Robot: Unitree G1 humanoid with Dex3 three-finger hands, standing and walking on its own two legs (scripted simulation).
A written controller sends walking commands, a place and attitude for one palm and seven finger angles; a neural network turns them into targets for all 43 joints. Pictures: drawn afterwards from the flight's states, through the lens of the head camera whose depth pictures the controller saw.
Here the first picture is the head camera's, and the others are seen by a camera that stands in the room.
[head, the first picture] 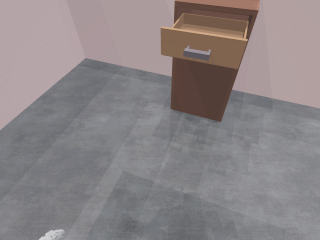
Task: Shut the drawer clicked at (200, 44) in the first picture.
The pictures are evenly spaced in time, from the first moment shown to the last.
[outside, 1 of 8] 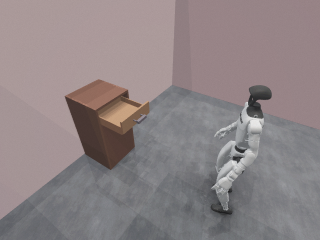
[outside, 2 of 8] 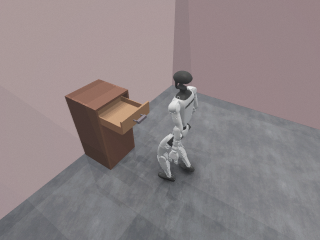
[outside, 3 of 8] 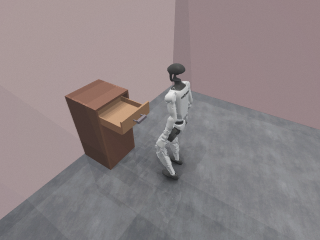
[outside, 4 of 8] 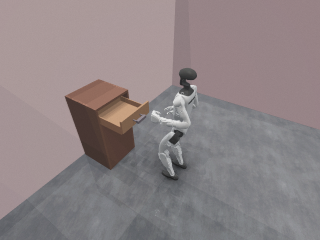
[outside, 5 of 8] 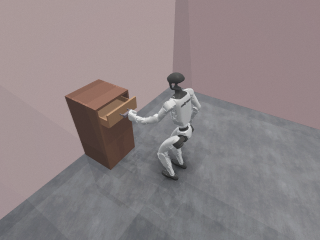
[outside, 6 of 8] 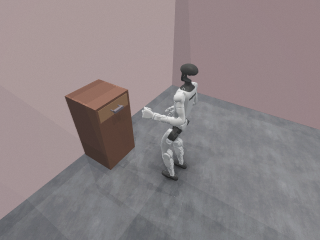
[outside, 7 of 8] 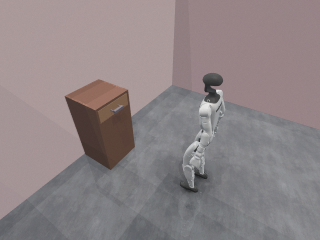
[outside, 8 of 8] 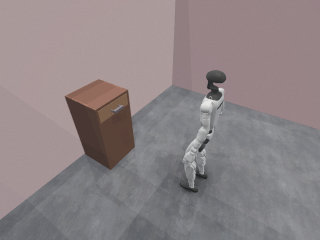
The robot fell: no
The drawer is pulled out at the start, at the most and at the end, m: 0.29 0.29 0.00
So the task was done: yes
